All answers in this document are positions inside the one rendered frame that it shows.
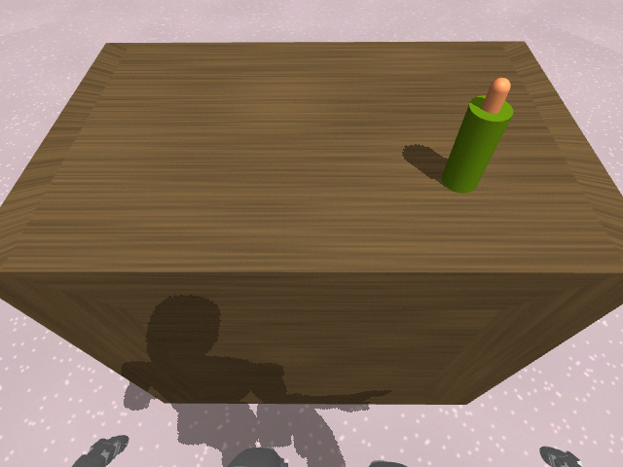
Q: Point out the bottle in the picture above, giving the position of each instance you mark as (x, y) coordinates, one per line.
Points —
(485, 120)

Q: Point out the left robot hand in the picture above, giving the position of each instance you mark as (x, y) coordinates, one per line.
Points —
(102, 452)

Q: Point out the right robot hand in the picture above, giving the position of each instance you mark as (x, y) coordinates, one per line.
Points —
(558, 458)

